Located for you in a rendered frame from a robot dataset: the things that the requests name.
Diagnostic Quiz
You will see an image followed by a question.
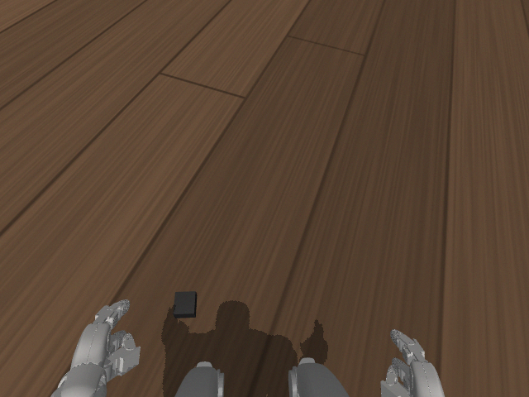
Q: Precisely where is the left robot arm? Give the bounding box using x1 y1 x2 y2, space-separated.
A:
51 364 107 397

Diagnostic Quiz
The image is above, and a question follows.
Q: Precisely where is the left robot hand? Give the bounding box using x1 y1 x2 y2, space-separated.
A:
70 299 141 382

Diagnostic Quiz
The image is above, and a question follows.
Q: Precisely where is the right robot hand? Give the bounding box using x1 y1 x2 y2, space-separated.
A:
380 329 445 397

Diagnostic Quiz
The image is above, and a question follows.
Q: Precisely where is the small box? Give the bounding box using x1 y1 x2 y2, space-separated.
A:
173 291 197 318

